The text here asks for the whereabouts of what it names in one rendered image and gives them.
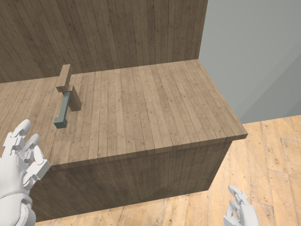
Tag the counter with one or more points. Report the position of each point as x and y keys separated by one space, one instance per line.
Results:
x=145 y=121

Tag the left robot forearm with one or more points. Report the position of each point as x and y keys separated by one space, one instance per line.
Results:
x=16 y=210

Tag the right robot hand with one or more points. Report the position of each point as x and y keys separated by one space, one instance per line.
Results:
x=246 y=213

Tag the left robot hand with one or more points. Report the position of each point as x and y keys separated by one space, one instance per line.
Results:
x=15 y=160

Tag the tap lever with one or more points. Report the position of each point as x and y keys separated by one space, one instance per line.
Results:
x=60 y=121

